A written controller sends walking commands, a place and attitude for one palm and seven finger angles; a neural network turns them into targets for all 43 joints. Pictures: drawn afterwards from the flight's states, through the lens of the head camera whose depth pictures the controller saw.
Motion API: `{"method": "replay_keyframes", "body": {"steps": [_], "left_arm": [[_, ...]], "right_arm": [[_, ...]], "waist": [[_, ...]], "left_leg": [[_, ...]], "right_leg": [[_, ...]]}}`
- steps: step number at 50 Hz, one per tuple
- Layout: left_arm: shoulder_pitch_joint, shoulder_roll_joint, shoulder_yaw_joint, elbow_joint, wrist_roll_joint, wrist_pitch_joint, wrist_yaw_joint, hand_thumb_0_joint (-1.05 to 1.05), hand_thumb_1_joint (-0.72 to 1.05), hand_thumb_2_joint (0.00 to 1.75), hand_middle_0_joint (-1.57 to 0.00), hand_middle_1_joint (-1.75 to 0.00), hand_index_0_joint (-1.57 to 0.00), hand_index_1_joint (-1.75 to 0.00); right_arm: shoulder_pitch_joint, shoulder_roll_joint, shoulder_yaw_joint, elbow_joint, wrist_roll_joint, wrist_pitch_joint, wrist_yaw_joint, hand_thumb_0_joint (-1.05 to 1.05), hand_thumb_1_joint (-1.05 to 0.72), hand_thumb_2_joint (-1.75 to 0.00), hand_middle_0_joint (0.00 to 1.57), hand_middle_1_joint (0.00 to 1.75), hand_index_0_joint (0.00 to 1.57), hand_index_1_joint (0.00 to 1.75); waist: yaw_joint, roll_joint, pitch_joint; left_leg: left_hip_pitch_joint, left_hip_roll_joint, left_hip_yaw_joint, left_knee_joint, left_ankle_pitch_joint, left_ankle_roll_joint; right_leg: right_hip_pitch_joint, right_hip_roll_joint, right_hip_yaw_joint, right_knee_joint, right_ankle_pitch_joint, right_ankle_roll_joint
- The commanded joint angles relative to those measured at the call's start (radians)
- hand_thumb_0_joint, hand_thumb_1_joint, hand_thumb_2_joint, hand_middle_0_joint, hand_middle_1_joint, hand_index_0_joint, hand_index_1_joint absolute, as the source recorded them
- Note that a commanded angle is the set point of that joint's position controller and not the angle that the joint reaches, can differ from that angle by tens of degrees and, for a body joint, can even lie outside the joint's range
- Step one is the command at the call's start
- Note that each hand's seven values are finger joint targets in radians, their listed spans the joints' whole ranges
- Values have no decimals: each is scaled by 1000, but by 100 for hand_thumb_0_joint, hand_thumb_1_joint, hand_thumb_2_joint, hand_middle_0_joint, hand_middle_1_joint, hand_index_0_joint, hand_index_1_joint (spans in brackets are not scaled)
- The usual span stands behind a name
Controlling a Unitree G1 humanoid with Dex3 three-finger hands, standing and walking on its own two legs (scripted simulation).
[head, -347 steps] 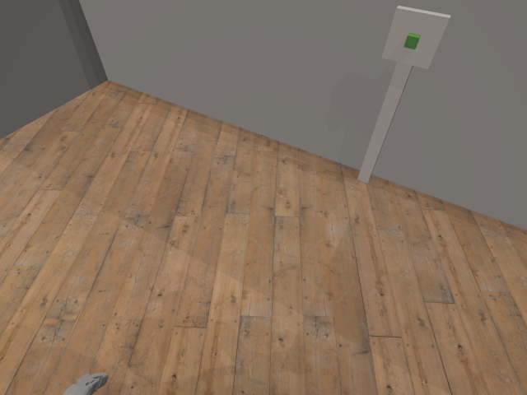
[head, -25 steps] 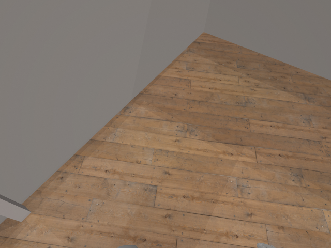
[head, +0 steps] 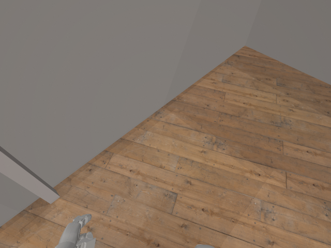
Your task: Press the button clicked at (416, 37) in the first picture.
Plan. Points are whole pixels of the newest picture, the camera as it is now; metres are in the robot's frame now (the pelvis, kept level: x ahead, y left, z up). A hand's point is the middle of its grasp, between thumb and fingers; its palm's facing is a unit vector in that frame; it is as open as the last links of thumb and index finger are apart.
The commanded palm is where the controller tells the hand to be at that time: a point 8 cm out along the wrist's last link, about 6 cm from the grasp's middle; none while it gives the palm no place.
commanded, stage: turn to face it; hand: left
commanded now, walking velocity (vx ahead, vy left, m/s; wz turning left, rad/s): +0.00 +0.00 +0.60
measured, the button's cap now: out of the picture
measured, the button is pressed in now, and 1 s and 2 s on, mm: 0 0 0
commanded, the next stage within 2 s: take the last steps up to it in 1.30 s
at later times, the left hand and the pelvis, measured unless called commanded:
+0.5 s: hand out of the picture -0.04 +0.20 -0.16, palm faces +0.35 -0.90 -0.28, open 7.4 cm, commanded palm none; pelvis -0.01 -0.01 +0.00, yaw +20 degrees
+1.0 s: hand out of the picture -0.03 +0.28 -0.16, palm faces +0.58 -0.78 -0.23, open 7.4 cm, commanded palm none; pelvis -0.01 +0.03 +0.00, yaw +36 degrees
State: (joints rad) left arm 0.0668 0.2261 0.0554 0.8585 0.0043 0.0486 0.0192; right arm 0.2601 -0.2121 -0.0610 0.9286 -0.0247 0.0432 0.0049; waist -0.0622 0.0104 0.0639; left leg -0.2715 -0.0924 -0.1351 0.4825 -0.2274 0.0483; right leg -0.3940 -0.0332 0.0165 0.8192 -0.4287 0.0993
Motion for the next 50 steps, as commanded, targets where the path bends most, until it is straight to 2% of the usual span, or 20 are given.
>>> {"method": "replay_keyframes", "body": {"steps": [1,2,3,4,5,6,8,10,17,23,26,27,28,29,30,31,33,36,44,50], "left_arm": [[79,101,25,-78,-7,-35,13,0,90,90,-20,-30,-20,-30],[115,114,28,-72,-7,-44,15,0,90,90,-20,-30,-20,-30],[144,172,38,-67,2,-56,21,0,90,90,-20,-30,-20,-30],[148,256,55,-72,15,-61,29,0,90,90,-20,-30,-20,-30],[162,256,49,-79,12,-55,28,0,90,90,-20,-30,-20,-30],[102,200,37,-86,10,-56,30,0,90,90,-20,-30,-20,-30],[33,151,25,-96,5,-55,26,0,90,90,-20,-30,-20,-30],[55,132,15,-86,8,-63,19,0,90,90,-20,-30,-20,-30],[180,169,27,-38,18,-58,19,0,90,90,-20,-30,-20,-30],[226,208,40,-11,26,-45,13,0,90,90,-20,-30,-20,-30],[213,224,48,-7,20,-40,10,0,90,90,-20,-30,-20,-30],[206,218,47,-10,10,-38,8,0,90,90,-20,-30,-20,-30],[210,157,38,-41,3,-35,1,0,90,90,-20,-30,-20,-30],[161,109,18,-81,5,-30,2,0,90,90,-20,-30,-20,-30],[147,143,24,-81,11,-19,7,0,90,90,-20,-30,-20,-30],[111,133,25,-63,15,-12,12,0,90,90,-20,-30,-20,-30],[111,146,33,-39,12,-15,0,0,90,90,-20,-30,-20,-30],[159,138,36,-13,14,-12,-6,0,90,90,-20,-30,-20,-30],[78,136,36,-43,14,-12,4,0,90,90,-20,-30,-20,-30],[-5,104,21,-81,6,-20,9,0,90,90,-20,-30,-20,-30]], "right_arm": [[-31,-220,-63,-81,3,-21,-12,0,-90,-90,20,30,20,30],[-35,-209,-62,-84,9,-20,-9,0,-90,-90,20,30,20,30],[-20,-163,-57,-85,20,-22,-3,0,-90,-90,20,30,20,30],[8,-98,-45,-107,23,-25,-3,0,-90,-90,20,30,20,30],[-17,-160,-59,-114,8,-18,-6,0,-90,-90,20,30,20,30],[-14,-156,-62,-94,3,-6,-1,0,-90,-90,20,30,20,30],[8,-142,-61,-59,2,9,11,0,-90,-90,20,30,20,30],[2,-128,-53,-49,3,17,22,0,-90,-90,20,30,20,30],[-125,-124,-38,-79,6,25,25,0,-90,-90,20,30,20,30],[-190,-104,-17,-104,15,7,30,0,-90,-90,20,30,20,30],[-123,-129,-20,-98,12,-7,24,0,-90,-90,20,30,20,30],[-47,-170,-30,-79,9,-17,24,0,-90,-90,20,30,20,30],[25,-290,-60,-73,4,-29,20,0,-90,-90,20,30,20,30],[97,-363,-76,-54,17,-28,9,0,-90,-90,20,30,20,30],[96,-340,-68,-41,18,-21,6,0,-90,-90,20,30,20,30],[54,-297,-60,-49,13,-26,-5,0,-90,-90,20,30,20,30],[-55,-244,-39,-84,10,-30,-15,0,-90,-90,20,30,20,30],[-82,-226,-32,-94,12,-37,-13,0,-90,-90,20,30,20,30],[-11,-209,-40,-81,9,-34,-13,0,-90,-90,20,30,20,30],[49,-202,-45,-58,0,-31,-20,0,-90,-90,20,30,20,30]], "waist": [[56,133,-149],[76,102,-167],[86,-34,-189],[87,-315,-201],[95,-231,-178],[59,-141,-127],[19,-146,-67],[22,-160,-39],[78,-198,-24],[110,-261,-55],[69,-221,-113],[23,-132,-172],[-14,177,-229],[-42,319,-257],[-30,200,-247],[-27,230,-196],[18,168,-129],[53,128,-104],[31,129,-84],[5,127,-105]], "left_leg": [[40,240,-308,-30,453,96],[-11,203,-287,11,375,57],[-160,148,-219,105,174,-4],[-360,5,-3,337,-286,-89],[-325,28,32,533,-390,-95],[-318,60,15,643,-319,-96],[-313,95,53,728,-222,-111],[-314,105,92,755,-150,-127],[-312,136,155,598,-170,-145],[-162,117,237,304,-199,-111],[-10,99,263,83,-72,-87],[156,120,223,-58,87,-70],[371,357,-82,-102,398,18],[413,518,-279,-80,856,133],[368,527,-183,-55,789,172],[310,453,-161,-80,722,134],[218,368,-97,-96,609,100],[162,298,-50,-129,526,61],[155,292,-193,-171,326,103],[194,300,-301,-127,431,147]], "right_leg": [[161,32,-7,-250,114,-25],[265,14,-6,-394,217,-28],[442,-112,103,-503,269,-59],[552,-403,380,-534,403,-174],[391,-485,376,-520,468,-263],[321,-414,266,-522,451,-268],[258,-314,145,-499,482,-218],[252,-264,22,-484,563,-195],[322,-306,-55,-476,591,-218],[336,-324,-114,-390,714,-208],[316,-320,-176,-266,696,-161],[236,-305,-202,-108,623,-119],[-34,-175,-229,138,150,-40],[-198,-88,-134,297,-272,-3],[-188,-117,-63,360,-244,-20],[-213,-122,-44,378,-171,-17],[-203,-115,-21,411,-32,-5],[-160,-91,-23,393,71,5],[-174,-69,9,280,93,22],[-136,-24,14,117,-7,3]]}}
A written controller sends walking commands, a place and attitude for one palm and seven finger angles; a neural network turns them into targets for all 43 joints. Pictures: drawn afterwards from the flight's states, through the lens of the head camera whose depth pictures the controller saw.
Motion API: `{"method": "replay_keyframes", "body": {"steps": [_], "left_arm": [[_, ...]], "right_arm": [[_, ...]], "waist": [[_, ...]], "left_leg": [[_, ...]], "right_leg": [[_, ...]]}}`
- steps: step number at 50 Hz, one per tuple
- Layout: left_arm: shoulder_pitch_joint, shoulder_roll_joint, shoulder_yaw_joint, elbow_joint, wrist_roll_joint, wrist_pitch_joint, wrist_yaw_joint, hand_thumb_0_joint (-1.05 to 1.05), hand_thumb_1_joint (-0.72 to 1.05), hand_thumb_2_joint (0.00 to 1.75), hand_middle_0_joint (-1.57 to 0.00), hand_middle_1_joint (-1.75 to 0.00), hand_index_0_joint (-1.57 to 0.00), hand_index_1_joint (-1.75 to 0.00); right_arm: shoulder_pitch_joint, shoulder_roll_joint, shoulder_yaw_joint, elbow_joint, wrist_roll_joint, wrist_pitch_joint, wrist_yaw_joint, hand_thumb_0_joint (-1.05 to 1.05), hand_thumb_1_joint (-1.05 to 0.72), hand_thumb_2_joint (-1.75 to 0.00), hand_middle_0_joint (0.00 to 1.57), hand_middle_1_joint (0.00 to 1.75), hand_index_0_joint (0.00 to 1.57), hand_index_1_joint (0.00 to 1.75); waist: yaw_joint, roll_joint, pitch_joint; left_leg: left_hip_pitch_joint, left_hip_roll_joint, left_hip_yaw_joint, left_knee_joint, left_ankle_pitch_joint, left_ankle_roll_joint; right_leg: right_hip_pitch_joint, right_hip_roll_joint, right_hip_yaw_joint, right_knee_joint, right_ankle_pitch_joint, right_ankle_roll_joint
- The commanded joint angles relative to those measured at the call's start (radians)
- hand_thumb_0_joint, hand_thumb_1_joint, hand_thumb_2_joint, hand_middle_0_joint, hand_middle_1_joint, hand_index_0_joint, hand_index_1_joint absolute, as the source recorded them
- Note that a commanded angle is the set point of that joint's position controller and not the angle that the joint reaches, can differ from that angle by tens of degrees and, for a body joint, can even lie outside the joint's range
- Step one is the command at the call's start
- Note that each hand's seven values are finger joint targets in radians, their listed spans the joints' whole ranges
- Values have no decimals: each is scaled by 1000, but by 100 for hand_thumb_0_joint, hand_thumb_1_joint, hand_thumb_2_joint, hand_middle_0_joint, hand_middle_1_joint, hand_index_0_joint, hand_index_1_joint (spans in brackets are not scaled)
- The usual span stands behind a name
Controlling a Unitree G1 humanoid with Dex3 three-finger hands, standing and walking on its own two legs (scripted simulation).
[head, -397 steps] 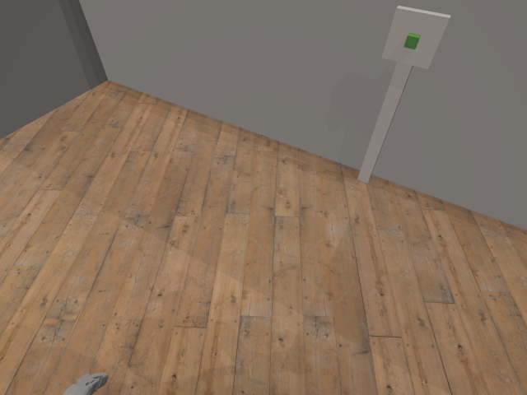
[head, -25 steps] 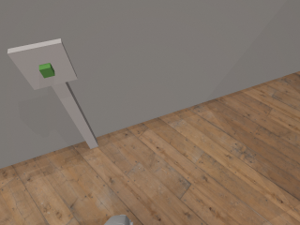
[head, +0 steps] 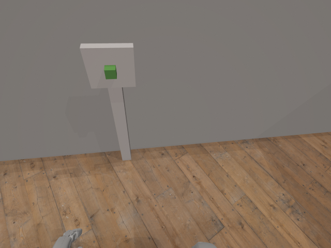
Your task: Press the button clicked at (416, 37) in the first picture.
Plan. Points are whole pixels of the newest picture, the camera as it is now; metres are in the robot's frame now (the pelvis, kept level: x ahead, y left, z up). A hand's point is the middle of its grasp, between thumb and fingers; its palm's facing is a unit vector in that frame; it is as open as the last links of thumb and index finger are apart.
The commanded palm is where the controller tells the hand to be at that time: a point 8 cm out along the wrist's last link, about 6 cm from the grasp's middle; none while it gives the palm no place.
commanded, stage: turn to face it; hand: left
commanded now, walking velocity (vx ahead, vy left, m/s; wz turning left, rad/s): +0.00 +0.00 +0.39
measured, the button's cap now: (110, 71) +0.70 +0.23 -0.01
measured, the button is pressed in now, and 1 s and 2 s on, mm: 0 0 0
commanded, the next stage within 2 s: take the last steps up to it in 0.30 s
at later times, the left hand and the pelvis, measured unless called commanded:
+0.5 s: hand out of the picture +0.00 +0.14 -0.15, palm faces +0.24 -0.94 -0.26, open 7.4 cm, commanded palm none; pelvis -0.01 -0.05 +0.00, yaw +12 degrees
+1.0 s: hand out of the picture +0.05 +0.20 -0.18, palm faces +0.24 -0.96 -0.16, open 7.4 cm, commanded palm none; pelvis +0.08 +0.02 +0.00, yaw +12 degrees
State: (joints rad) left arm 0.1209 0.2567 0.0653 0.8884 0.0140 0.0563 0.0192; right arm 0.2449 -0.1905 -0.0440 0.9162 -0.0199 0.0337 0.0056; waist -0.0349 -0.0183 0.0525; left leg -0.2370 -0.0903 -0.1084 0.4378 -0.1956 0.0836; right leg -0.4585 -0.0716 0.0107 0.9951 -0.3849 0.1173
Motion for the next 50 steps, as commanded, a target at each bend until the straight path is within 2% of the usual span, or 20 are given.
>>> {"method": "replay_keyframes", "body": {"steps": [1,5,8,9,10,11,12,14,16,20,24,28,32,33,34,35,36,38,42,50], "left_arm": [[-61,70,9,-110,-6,-29,10,0,90,90,-20,-30,-20,-30],[-21,54,2,-103,-14,-37,15,0,90,90,-20,-30,-20,-30],[66,68,4,-77,-16,-47,22,0,90,90,-20,-30,-20,-30],[101,87,8,-66,-14,-57,25,0,90,90,-20,-30,-20,-30],[112,156,20,-61,-1,-67,31,0,90,90,-20,-30,-20,-30],[117,198,28,-71,6,-65,30,0,90,90,-20,-30,-20,-30],[98,189,20,-81,2,-57,29,0,90,90,-20,-30,-20,-30],[2,118,14,-89,-3,-57,29,0,90,90,-20,-30,-20,-30],[13,80,0,-76,-4,-66,21,0,90,90,-20,-30,-20,-30],[111,89,3,-30,2,-76,21,0,90,90,-20,-30,-20,-30],[211,93,4,29,13,-86,11,0,90,90,-20,-30,-20,-30],[277,99,4,86,22,-94,0,0,90,90,-20,-30,-20,-30],[251,79,1,128,5,-88,-6,0,90,90,-20,-30,-20,-30],[256,35,-8,130,-2,-87,-10,0,90,90,-20,-30,-20,-30],[266,-31,-23,114,-5,-85,-17,0,90,90,-20,-30,-20,-30],[195,-5,-24,87,6,-84,-16,0,90,90,-20,-30,-20,-30],[159,14,-14,79,14,-80,-20,0,90,90,-20,-30,-20,-30],[154,19,-7,116,16,-73,-33,0,90,90,-20,-30,-20,-30],[218,-19,-8,159,13,-68,-43,0,90,90,-20,-30,-20,-30],[26,-32,-12,86,5,-59,-53,0,90,90,-20,-30,-20,-30]], "right_arm": [[69,-221,-63,-43,-5,-20,-22,0,-90,-90,20,30,20,30],[61,-216,-64,-40,-7,-15,-22,0,-90,-90,20,30,20,30],[28,-201,-61,-39,3,-12,-17,0,-90,-90,20,30,20,30],[35,-176,-57,-38,9,-14,-13,0,-90,-90,20,30,20,30],[58,-117,-48,-40,19,-16,-8,0,-90,-90,20,30,20,30],[46,-115,-50,-62,11,-13,-13,0,-90,-90,20,30,20,30],[50,-148,-63,-52,1,0,-13,0,-90,-90,20,30,20,30],[59,-141,-64,-7,-5,26,-4,0,-90,-90,20,30,20,30],[66,-130,-59,12,-5,27,4,0,-90,-90,20,30,20,30],[15,-117,-50,15,0,26,2,0,-90,-90,20,30,20,30],[-49,-104,-41,7,-8,15,10,0,-90,-90,20,30,20,30],[-105,-76,-27,1,-5,-16,18,0,-90,-90,20,30,20,30],[50,-61,-9,72,1,-57,1,0,-90,-90,20,30,20,30],[125,-115,-22,101,3,-69,-8,0,-90,-90,20,30,20,30],[209,-216,-44,121,-5,-74,-15,0,-90,-90,20,30,20,30],[250,-254,-52,123,-7,-62,-22,0,-90,-90,20,30,20,30],[210,-243,-47,109,-12,-57,-22,0,-90,-90,20,30,20,30],[137,-160,-20,105,-7,-70,-31,0,-90,-90,20,30,20,30],[149,-104,-11,113,-1,-98,-41,0,-90,-90,20,30,20,30],[230,-106,-11,161,-7,-106,-52,0,-90,-90,20,30,20,30]], "waist": [[-23,150,-101],[-6,152,-140],[40,128,-148],[53,65,-163],[50,-133,-169],[59,-240,-127],[48,-142,-110],[3,-137,-15],[-3,-118,20],[32,-134,3],[69,-159,23],[97,-181,21],[22,-109,-38],[-11,61,-75],[-42,333,-92],[-72,295,-21],[-62,209,34],[-24,220,131],[17,134,97],[-3,163,130]], "left_leg": [[158,296,-343,-77,413,113],[119,272,-360,-36,513,102],[-13,223,-334,12,397,50],[-86,179,-291,59,265,3],[-271,81,-147,207,-36,-68],[-352,-15,3,409,-364,-117],[-301,21,-17,576,-377,-113],[-292,61,-7,714,-263,-119],[-306,76,25,758,-177,-131],[-295,101,50,700,-165,-154],[-291,130,95,554,-176,-144],[-202,131,160,312,-234,-116],[148,99,219,-46,-72,-99],[322,186,116,-107,-88,-80],[415,434,-205,-180,-179,-3],[355,530,-311,-252,-213,72],[253,534,-276,-282,-323,93],[141,450,-174,-306,-240,52],[190,370,35,-253,218,38],[264,391,112,-210,446,43]], "right_leg": [[-53,25,21,-82,-55,-20],[93,67,11,-260,-45,-44],[304,67,4,-511,143,-56],[420,18,40,-649,232,-67],[566,-191,234,-706,265,-130],[484,-389,398,-712,401,-252],[347,-396,336,-713,364,-302],[226,-266,230,-750,213,-264],[228,-198,118,-726,304,-234],[290,-206,84,-704,410,-245],[324,-216,125,-782,107,-248],[335,-218,137,-807,-12,-267],[205,-133,20,-649,19,-207],[80,-83,-26,-496,-6,-169],[-122,15,-138,-255,-114,-119],[-209,24,-108,-98,-200,-118],[-208,-15,-63,-11,-163,-129],[-214,-42,-32,73,-23,-121],[-199,-32,-54,116,124,-93],[-261,-47,-73,-104,212,-102]]}}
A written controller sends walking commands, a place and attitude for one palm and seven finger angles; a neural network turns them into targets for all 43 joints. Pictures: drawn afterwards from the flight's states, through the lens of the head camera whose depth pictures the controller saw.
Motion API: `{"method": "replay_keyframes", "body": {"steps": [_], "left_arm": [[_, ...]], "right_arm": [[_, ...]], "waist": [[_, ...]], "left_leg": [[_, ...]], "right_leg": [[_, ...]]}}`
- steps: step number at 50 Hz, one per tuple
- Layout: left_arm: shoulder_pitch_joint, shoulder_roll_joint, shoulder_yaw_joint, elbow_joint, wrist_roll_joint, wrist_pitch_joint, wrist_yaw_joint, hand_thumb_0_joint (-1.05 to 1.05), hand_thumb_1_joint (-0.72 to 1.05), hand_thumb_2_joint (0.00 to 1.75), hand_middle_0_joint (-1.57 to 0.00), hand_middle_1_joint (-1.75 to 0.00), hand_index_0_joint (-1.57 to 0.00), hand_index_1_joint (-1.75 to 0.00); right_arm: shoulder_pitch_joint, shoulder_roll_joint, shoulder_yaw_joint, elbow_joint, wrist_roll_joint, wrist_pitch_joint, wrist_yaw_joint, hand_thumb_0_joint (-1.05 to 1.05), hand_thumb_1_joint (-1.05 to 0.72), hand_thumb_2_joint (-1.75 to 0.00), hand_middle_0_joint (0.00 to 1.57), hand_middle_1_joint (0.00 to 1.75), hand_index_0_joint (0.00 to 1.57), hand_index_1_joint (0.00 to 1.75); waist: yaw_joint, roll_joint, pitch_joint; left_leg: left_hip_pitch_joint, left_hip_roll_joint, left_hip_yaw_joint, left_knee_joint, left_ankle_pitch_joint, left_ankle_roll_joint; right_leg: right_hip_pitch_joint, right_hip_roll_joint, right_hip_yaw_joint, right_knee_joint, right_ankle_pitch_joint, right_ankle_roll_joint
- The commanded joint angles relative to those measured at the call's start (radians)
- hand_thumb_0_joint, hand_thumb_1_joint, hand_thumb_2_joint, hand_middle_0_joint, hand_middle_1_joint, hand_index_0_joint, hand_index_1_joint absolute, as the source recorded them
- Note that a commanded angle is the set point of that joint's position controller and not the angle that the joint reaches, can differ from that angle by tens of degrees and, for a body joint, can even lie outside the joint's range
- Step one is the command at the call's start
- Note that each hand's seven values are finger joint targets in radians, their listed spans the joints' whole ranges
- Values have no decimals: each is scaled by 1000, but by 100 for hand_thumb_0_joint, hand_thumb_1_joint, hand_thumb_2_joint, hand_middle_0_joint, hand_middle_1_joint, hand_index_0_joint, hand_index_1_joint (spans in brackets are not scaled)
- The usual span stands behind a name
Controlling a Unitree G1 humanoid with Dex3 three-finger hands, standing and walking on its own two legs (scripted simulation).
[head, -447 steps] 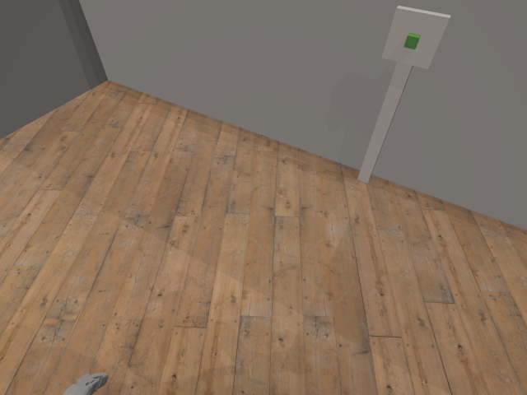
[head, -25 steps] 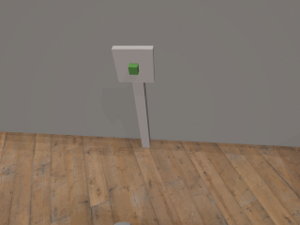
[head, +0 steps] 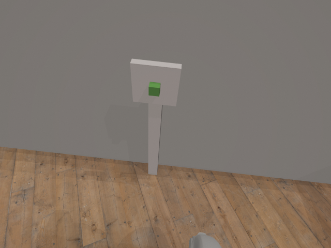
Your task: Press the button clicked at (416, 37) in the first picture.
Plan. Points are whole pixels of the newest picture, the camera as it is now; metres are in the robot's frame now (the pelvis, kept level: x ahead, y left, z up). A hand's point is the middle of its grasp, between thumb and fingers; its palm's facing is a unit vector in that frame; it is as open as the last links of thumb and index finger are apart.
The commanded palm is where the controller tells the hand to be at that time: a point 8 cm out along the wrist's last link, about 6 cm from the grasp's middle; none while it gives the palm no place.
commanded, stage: take the last steps up to it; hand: left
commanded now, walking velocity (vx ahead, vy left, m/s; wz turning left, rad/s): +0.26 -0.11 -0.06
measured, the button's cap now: (154, 88) +0.65 +0.08 +0.00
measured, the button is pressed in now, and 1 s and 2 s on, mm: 0 0 0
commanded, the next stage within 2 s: come to a stop and stand still in 0.28 s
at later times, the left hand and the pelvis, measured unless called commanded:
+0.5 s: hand (132, 225) +0.22 +0.10 -0.17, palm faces +0.04 -0.98 -0.22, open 7.2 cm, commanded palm none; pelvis +0.16 -0.08 +0.00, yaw +0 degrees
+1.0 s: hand (123, 243) +0.17 +0.12 -0.18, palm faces +0.01 -0.97 -0.24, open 7.4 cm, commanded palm none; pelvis +0.16 -0.06 -0.01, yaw -2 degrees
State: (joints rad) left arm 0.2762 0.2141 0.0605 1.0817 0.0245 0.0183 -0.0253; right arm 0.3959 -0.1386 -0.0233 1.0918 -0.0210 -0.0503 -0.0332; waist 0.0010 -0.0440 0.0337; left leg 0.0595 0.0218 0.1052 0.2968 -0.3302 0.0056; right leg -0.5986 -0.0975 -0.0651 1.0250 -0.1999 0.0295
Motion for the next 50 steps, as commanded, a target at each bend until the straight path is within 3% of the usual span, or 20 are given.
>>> {"method": "replay_keyframes", "body": {"steps": [1,5,7,8,9,10,12,15,17,27,30,31,33,34,37,41,46,47,48,50], "left_arm": [[-161,7,-10,-116,-7,-24,-10,0,90,90,-20,-30,-20,-30],[-94,23,-6,-95,-12,-39,-3,0,90,90,-20,-30,-20,-30],[135,71,12,-23,-6,-58,4,0,90,90,-20,-30,-20,-30],[245,157,31,10,3,-73,15,0,90,90,-20,-30,-20,-30],[295,236,51,21,-4,-77,25,0,90,90,-20,-30,-20,-30],[253,235,45,4,-23,-70,33,0,90,90,-20,-30,-20,-30],[40,156,23,-49,-20,-62,38,0,90,90,-20,-30,-20,-30],[-85,65,-8,-82,-13,-69,47,0,90,90,-20,-30,-20,-30],[-88,50,-15,-82,-11,-71,47,0,90,90,-20,-30,-20,-30],[5,63,-16,-38,-9,-59,64,0,90,90,-20,-30,-20,-30],[6,67,-9,-35,-17,-40,70,0,90,90,-20,-30,-20,-30],[25,52,-9,-42,-18,-34,72,0,90,90,-20,-30,-20,-30],[37,32,-17,-50,-13,-21,77,0,90,90,-20,-30,-20,-30],[34,31,-18,-50,-14,-13,75,0,90,90,-20,-30,-20,-30],[54,31,-15,-53,-13,-3,69,0,90,90,-20,-30,-20,-30],[62,39,-16,-57,-4,-5,63,0,90,90,-20,-30,-20,-30],[-26,73,-14,-75,-5,-15,61,0,90,90,-20,-30,-20,-30],[54,99,-16,-107,16,-30,95,0,90,90,-20,-30,-20,-30],[44,124,-19,-95,5,-43,99,0,90,90,-20,-30,-20,-30],[40,112,-14,-137,6,-48,94,0,90,90,-20,-30,-20,-30]], "right_arm": [[89,-158,-32,-8,-9,-20,-13,0,-90,-90,20,30,20,30],[74,-189,-40,7,-8,-11,-13,0,-90,-90,20,30,20,30],[43,-201,-45,3,3,-9,-8,0,-90,-90,20,30,20,30],[78,-164,-42,4,14,-8,5,0,-90,-90,20,30,20,30],[139,-92,-31,-14,24,-8,4,0,-90,-90,20,30,20,30],[76,-115,-30,-30,30,2,1,0,-90,-90,20,30,20,30],[13,-91,-35,-31,17,14,12,0,-90,-90,20,30,20,30],[53,-50,-29,-12,-5,48,17,0,-90,-90,20,30,20,30],[79,-39,-27,-11,-6,62,19,0,-90,-90,20,30,20,30],[-70,-35,-8,-37,17,58,5,0,-90,-90,20,30,20,30],[-62,-74,-18,-32,15,60,0,0,-90,-90,20,30,20,30],[-73,-101,-22,-42,10,54,-3,0,-90,-90,20,30,20,30],[-102,-139,-28,-62,8,59,-9,0,-90,-90,20,30,20,30],[-134,-137,-27,-67,9,60,-12,0,-90,-90,20,30,20,30],[-188,-152,-31,-96,9,68,-11,0,-90,-90,20,30,20,30],[-217,-146,-39,-113,10,69,-2,0,-90,-90,20,30,20,30],[-155,-82,-28,-73,9,80,11,0,-90,-90,20,30,20,30],[-129,-164,-51,-134,9,59,15,0,-90,-90,20,30,20,30],[-181,-112,-22,-156,16,54,21,0,-90,-90,20,30,20,30],[-137,-73,-17,-160,15,53,19,0,-90,-90,20,30,20,30]], "waist": [[-49,190,157],[-6,207,96],[101,144,-32],[139,-25,-143],[117,-240,-262],[119,-138,-223],[51,-40,-44],[-38,-1,23],[-58,-40,17],[3,-17,-47],[-7,23,-41],[4,72,-58],[14,85,-38],[17,171,-38],[31,183,-21],[22,87,-52],[-20,-79,-13],[-17,-67,-92],[-10,-53,-101],[-7,-56,-166]], "left_leg": [[-39,276,-93,-59,603,118],[-69,277,-52,89,883,101],[-142,221,-12,347,822,53],[-337,142,18,612,534,20],[-522,-12,4,948,-245,-12],[-538,23,-112,1060,-280,19],[-568,94,-123,1088,-127,23],[-465,121,-108,946,-22,3],[-435,113,-85,845,-9,-13],[-364,60,-78,328,25,-50],[-236,84,-104,166,319,-33],[-191,144,-143,171,546,-2],[-195,204,-156,176,696,40],[-218,209,-178,143,692,62],[-325,229,-215,67,500,96],[-322,171,-186,92,228,65],[-230,39,-78,249,34,0],[-307,-2,-22,365,-9,-29],[-357,18,-57,381,-20,-27],[-387,6,-65,344,-50,-5]], "right_leg": [[-88,-11,-14,-193,20,-23],[182,66,-78,-371,-19,-73],[493,95,-85,-500,97,-88],[739,-48,82,-523,190,-147],[865,-328,475,-611,381,-258],[743,-348,483,-702,272,-302],[450,-281,389,-801,-139,-258],[216,-193,162,-848,-78,-191],[185,-163,97,-861,-51,-188],[418,-185,117,-683,529,-207],[374,-145,95,-595,445,-144],[360,-92,63,-555,400,-103],[348,-29,29,-533,268,-61],[361,-14,12,-506,199,-47],[412,17,16,-465,-11,-47],[390,-11,71,-564,23,-59],[215,-142,212,-807,-240,-145],[388,-163,268,-757,324,-56],[451,-214,232,-690,459,-92],[537,-183,176,-618,482,-177]]}}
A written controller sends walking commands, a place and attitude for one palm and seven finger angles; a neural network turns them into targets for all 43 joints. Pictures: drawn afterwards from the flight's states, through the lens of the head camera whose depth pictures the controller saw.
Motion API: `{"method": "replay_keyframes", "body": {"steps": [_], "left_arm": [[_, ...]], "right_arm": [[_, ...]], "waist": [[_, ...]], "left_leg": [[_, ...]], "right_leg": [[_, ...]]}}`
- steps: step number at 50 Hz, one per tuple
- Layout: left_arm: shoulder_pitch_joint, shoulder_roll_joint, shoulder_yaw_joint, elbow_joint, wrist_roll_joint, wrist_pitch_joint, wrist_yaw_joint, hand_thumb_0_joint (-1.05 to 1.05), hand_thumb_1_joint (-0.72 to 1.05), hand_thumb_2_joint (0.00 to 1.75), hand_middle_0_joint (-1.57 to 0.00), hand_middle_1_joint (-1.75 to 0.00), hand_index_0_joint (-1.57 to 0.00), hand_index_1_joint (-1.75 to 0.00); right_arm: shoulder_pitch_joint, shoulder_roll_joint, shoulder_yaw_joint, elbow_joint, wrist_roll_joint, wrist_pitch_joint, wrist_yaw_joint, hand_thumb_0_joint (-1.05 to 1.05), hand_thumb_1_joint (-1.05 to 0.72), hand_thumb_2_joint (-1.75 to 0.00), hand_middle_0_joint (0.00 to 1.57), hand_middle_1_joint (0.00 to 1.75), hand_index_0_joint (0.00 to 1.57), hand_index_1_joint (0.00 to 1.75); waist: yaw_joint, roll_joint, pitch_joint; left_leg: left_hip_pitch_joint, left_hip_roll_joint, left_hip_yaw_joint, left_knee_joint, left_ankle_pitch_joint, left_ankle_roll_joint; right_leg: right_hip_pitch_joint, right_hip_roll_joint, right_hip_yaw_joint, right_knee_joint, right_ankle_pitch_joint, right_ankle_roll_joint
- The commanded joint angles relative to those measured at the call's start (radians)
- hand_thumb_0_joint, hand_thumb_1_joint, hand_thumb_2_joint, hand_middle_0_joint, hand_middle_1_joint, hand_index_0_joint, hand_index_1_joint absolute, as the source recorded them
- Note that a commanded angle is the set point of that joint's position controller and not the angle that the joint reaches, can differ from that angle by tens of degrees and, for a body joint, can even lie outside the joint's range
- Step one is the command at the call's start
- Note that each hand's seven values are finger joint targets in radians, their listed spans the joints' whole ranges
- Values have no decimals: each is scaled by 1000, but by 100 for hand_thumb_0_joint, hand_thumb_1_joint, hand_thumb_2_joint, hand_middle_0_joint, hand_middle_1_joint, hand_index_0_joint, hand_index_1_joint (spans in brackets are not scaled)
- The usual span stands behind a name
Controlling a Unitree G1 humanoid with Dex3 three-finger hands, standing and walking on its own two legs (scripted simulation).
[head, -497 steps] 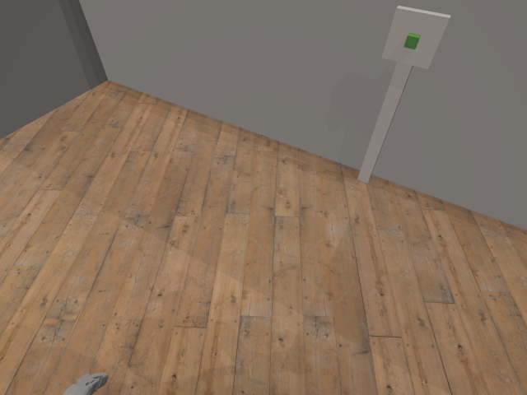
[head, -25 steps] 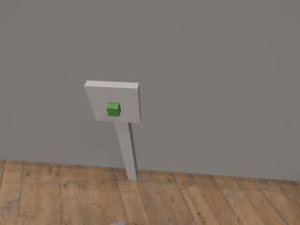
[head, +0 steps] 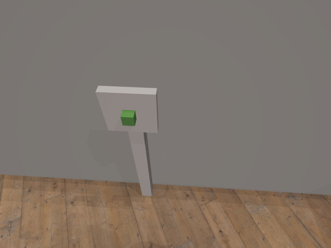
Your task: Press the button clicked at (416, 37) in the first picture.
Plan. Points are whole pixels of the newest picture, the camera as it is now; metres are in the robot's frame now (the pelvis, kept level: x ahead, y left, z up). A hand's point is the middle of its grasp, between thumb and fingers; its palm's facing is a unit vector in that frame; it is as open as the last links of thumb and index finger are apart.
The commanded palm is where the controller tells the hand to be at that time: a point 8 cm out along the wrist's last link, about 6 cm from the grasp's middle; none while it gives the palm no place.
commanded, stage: come to a stop and stand still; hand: left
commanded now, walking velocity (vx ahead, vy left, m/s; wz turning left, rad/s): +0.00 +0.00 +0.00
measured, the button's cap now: (128, 117) +0.49 +0.16 +0.00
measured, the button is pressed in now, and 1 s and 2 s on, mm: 0 0 0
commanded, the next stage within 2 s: look again from close up in 1.90 s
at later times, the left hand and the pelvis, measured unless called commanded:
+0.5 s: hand out of the picture -0.05 +0.22 -0.17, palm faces +0.10 -0.98 -0.19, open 7.4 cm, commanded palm none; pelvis -0.05 +0.05 +0.00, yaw +3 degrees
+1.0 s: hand out of the picture -0.07 +0.27 -0.18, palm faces +0.14 -0.98 -0.15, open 7.3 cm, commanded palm none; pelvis -0.11 +0.09 +0.00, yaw +4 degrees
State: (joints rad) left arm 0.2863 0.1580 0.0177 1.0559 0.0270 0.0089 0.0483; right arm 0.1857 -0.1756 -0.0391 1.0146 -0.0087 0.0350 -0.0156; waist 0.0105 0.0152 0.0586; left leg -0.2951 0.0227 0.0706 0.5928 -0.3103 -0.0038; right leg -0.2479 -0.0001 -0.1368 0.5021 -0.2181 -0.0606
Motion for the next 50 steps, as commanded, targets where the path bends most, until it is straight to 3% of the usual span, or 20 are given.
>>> {"method": "replay_keyframes", "body": {"steps": [1,4,6,8,10,14,26,31,34,36,38,39,40,41,42,43,44,46,47,50], "left_arm": [[23,175,29,-116,2,-35,17,0,90,90,-20,-30,-20,-30],[-15,155,23,-125,-5,-21,6,0,90,90,-20,-30,-20,-30],[-7,126,21,-131,-10,-8,0,0,90,90,-20,-30,-20,-30],[24,116,18,-138,-3,5,-3,0,90,90,-20,-30,-20,-30],[68,101,17,-131,0,6,-10,0,90,90,-20,-30,-20,-30],[87,95,19,-138,-2,1,-16,0,90,90,-20,-30,-20,-30],[145,71,19,-104,0,-5,-18,0,90,90,-20,-30,-20,-30],[134,87,26,-91,0,2,-18,0,90,90,-20,-30,-20,-30],[49,119,44,-101,0,9,-11,0,90,90,-20,-30,-20,-30],[-107,147,66,-144,2,16,5,0,90,90,-20,-30,-20,-30],[-156,149,70,-161,3,14,9,0,90,90,-20,-30,-20,-30],[-96,119,55,-148,0,19,5,0,90,90,-20,-30,-20,-30],[-8,55,42,-142,-10,26,3,0,90,90,-20,-30,-20,-30],[63,30,39,-135,-12,25,3,0,90,90,-20,-30,-20,-30],[94,43,42,-116,-6,28,-1,0,90,90,-20,-30,-20,-30],[118,41,45,-95,6,37,-4,0,90,90,-20,-30,-20,-30],[134,57,52,-82,8,38,-8,0,90,90,-20,-30,-20,-30],[140,44,43,-66,3,33,-12,0,90,90,-20,-30,-20,-30],[137,39,40,-58,-1,30,-12,0,90,90,-20,-30,-20,-30],[123,46,36,-59,-5,26,-12,0,90,90,-20,-30,-20,-30]], "right_arm": [[74,-37,0,-83,4,-32,0,0,-90,-90,20,30,20,30],[116,-45,10,-72,-2,-33,3,0,-90,-90,20,30,20,30],[129,-80,8,-73,-13,-38,3,0,-90,-90,20,30,20,30],[100,-107,7,-88,-20,-35,4,0,-90,-90,20,30,20,30],[80,-123,6,-105,-21,-36,1,0,-90,-90,20,30,20,30],[101,-121,9,-104,-21,-38,-1,0,-90,-90,20,30,20,30],[121,-107,4,-69,-17,-26,-1,0,-90,-90,20,30,20,30],[164,-85,1,-46,-19,-10,0,0,-90,-90,20,30,20,30],[263,-55,-12,-12,-22,10,-4,0,-90,-90,20,30,20,30],[394,-41,-24,35,-18,19,-2,0,-90,-90,20,30,20,30],[442,-24,-20,39,-12,7,3,0,-90,-90,20,30,20,30],[410,-15,-8,23,-10,-12,4,0,-90,-90,20,30,20,30],[362,-54,-10,2,-22,-31,-3,0,-90,-90,20,30,20,30],[265,-100,-10,-41,-22,-37,-14,0,-90,-90,20,30,20,30],[159,-102,-4,-64,-21,-38,-23,0,-90,-90,20,30,20,30],[104,-92,1,-65,-21,-40,-25,0,-90,-90,20,30,20,30],[78,-76,5,-74,-20,-43,-24,0,-90,-90,20,30,20,30],[92,-74,7,-66,-16,-55,-21,0,-90,-90,20,30,20,30],[118,-73,5,-53,-14,-56,-22,0,-90,-90,20,30,20,30],[199,-61,6,-10,-9,-57,-31,0,-90,-90,20,30,20,30]], "waist": [[-15,-109,-172],[-38,-77,7],[-22,37,91],[0,135,140],[23,99,119],[20,11,39],[4,-4,-6],[-30,-73,7],[-91,-208,-46],[-163,-241,-78],[-178,-157,-9],[-138,-31,66],[-90,241,117],[-29,339,181],[14,257,164],[49,279,136],[61,166,132],[57,32,111],[43,12,90],[1,54,22]], "left_leg": [[-7,-4,-20,12,-45,4],[76,11,-42,-115,52,15],[-27,82,-149,-211,-1,47],[-196,111,-235,-335,-241,64],[-286,125,-267,-391,-332,80],[-243,106,-242,-361,-303,77],[-184,73,-216,-311,-302,70],[-71,1,-151,-170,-258,48],[153,-81,-24,163,-67,17],[316,-52,-20,326,-19,22],[279,-16,-48,166,-53,24],[186,4,-87,-66,-150,26],[8,133,-341,-357,-403,51],[-231,261,-521,-506,-456,88],[-350,263,-491,-529,-433,133],[-392,246,-502,-532,-454,123],[-395,231,-469,-511,-427,123],[-316,193,-385,-486,-328,100],[-246,174,-353,-475,-292,84],[-12,158,-328,-479,-215,40]], "right_leg": [[158,-266,229,-98,422,-95],[-80,-195,190,-153,-55,-38],[-122,-127,149,-128,-229,0],[-38,-79,110,-68,-211,20],[65,-53,86,-5,-124,31],[90,-64,108,-35,-145,30],[21,-67,159,-65,-221,27],[-171,-105,231,-163,-395,7],[-388,-198,295,-307,-487,-29],[-533,-241,270,-338,-419,-27],[-534,-198,222,-223,-385,4],[-513,-149,206,-66,-416,13],[-452,-23,135,206,-329,38],[-347,23,155,386,-228,52],[-238,-9,228,497,-145,45],[-202,-2,233,587,-135,46],[-204,1,234,651,-101,50],[-219,-7,216,645,-44,56],[-225,-6,204,612,-38,59],[-232,-8,179,443,-82,63]]}}
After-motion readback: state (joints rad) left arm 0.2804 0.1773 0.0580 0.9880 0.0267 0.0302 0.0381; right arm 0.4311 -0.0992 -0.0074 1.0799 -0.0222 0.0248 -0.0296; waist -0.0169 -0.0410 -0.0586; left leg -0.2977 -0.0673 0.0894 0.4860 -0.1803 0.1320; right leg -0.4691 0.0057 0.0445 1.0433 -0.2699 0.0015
